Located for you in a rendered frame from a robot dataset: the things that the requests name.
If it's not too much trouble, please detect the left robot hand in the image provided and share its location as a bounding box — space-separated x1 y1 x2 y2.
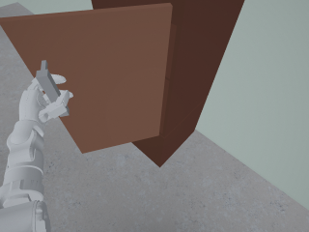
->
18 74 73 127

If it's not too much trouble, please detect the left robot upper arm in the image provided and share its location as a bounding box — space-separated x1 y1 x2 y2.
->
0 200 51 232

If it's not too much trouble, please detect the left robot forearm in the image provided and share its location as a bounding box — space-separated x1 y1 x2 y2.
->
0 120 45 209

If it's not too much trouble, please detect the cupboard door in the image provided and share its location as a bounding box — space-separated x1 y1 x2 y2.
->
0 3 173 154

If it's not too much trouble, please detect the handle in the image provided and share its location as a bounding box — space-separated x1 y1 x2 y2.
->
36 60 70 117

